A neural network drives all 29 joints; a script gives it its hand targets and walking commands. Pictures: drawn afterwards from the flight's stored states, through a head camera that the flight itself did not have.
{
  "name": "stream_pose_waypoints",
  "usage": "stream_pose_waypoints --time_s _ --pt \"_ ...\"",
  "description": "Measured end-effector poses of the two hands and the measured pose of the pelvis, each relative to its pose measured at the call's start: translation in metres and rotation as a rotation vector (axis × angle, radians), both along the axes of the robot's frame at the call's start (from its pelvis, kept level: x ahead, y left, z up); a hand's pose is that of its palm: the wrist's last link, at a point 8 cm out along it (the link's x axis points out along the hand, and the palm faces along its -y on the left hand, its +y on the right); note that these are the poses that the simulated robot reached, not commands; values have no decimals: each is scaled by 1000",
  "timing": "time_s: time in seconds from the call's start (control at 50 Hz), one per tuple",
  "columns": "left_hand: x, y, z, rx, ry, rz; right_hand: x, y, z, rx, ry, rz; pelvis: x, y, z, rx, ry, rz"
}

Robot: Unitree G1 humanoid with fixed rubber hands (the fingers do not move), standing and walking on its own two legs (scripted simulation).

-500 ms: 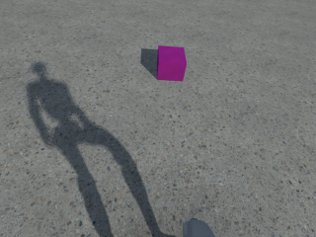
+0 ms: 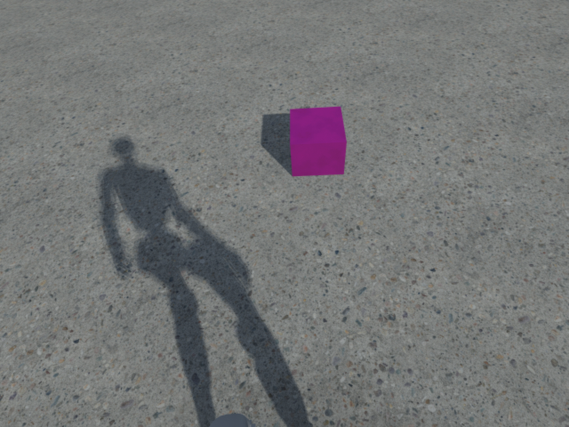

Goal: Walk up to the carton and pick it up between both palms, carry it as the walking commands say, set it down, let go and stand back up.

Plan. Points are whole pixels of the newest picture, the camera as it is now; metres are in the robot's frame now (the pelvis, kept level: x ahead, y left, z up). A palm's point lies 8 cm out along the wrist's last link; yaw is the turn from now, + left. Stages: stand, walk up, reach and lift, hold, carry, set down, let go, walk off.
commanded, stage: walk up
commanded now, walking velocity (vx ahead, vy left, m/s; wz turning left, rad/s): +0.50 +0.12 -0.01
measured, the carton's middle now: (316, 141) +1.51 -0.05 -0.67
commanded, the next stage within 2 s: none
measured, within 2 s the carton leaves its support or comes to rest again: neither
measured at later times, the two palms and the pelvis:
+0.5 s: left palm (136, 354) +0.27 +0.31 -0.15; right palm (429, 352) +0.26 -0.20 -0.11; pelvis +0.25 +0.06 +0.00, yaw -1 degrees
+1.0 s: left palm (212, 218) +0.55 +0.21 -0.12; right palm (442, 248) +0.49 -0.29 -0.15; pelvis +0.49 -0.04 +0.00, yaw +0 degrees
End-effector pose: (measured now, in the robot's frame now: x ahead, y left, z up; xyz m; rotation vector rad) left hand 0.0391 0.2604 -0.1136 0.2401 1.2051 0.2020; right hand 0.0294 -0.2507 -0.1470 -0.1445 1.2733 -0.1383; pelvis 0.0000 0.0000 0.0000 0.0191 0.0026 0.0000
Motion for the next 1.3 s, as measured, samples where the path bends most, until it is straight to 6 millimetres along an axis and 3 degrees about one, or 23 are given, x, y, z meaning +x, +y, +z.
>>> stream_pose_waypoints --time_s 0.08,0.16,0.24,0.32,0.34,0.38,0.48,0.56,0.64,0.74,0.82,0.86,0.9,1.0,1.08,1.14,1.22,1.3 --pt "-26 -4 4 -10 112 78 87 6 10 17 -94 50 36 2 6 7 -9 -1" --pt "-31 -8 2 -37 198 136 165 25 18 39 -169 98 74 11 7 6 -13 -1" --pt "-16 -5 -11 -79 271 181 243 55 24 44 -242 151 118 26 0 -11 -12 5" --pt "16 9 -38 -124 353 178 308 76 21 -8 -315 164 170 48 -20 -36 -1 -14" --pt "30 14 -43 -129 360 167 314 77 20 -28 -312 156 180 53 -22 -34 1 -16" --pt "72 27 -47 -128 329 131 306 71 20 -65 -258 113 198 58 -19 -42 3 -23" --pt "203 46 -42 -126 151 21 245 52 32 -126 -33 -14 243 60 -1 -52 0 -21" --pt "295 42 -33 -140 43 -45 202 52 40 -126 115 -94 276 56 5 -58 -7 -13" --pt "376 20 -24 -167 -45 -103 185 56 43 -98 220 -155 310 44 7 -59 -11 -7" --pt "472 -25 -15 -195 -142 -177 204 46 36 -60 280 -199 357 19 3 -45 -4 -6" --pt "543 -59 -12 -156 -213 -222 244 21 14 -22 311 -203 404 -10 -10 -24 16 -12" --pt "564 -66 -17 -107 -236 -211 274 4 -3 -3 317 -174 426 -25 -22 -18 21 -10" --pt "561 -65 -18 -73 -200 -176 321 -13 -11 0 263 -129 443 -34 -21 -13 21 -8" --pt "513 -52 -4 -13 -34 -38 460 -40 -6 4 57 -32 488 -44 -3 2 5 -8" --pt "478 -51 3 -4 86 50 554 -44 5 13 -58 24 524 -46 5 9 -5 -13" --pt "463 -54 6 -14 167 97 615 -38 13 25 -125 57 551 -43 8 12 -12 -17" --pt "464 -55 5 -36 245 147 690 -18 21 45 -198 99 590 -33 7 9 -17 -18" --pt "487 -48 -8 -72 306 178 765 11 27 44 -268 152 635 -18 -1 -9 -13 -7"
